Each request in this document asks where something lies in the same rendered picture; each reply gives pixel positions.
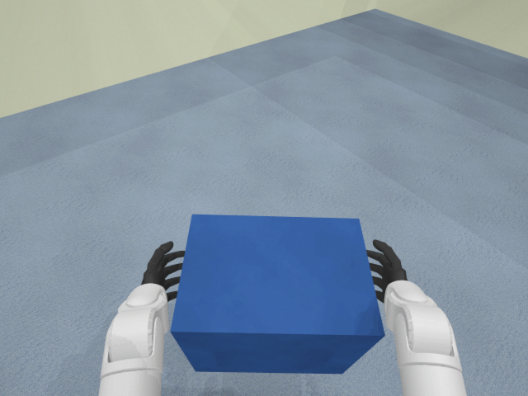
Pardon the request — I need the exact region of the carton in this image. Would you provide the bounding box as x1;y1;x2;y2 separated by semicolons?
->
170;214;385;374

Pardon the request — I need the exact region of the right robot forearm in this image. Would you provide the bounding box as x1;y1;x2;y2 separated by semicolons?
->
384;280;467;396

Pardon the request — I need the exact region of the left robot forearm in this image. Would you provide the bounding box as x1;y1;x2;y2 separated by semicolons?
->
98;283;169;396

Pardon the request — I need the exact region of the right robot hand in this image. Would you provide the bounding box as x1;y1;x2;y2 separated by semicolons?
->
366;239;407;303

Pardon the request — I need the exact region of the left robot hand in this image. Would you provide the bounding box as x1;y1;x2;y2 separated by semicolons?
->
141;241;185;302

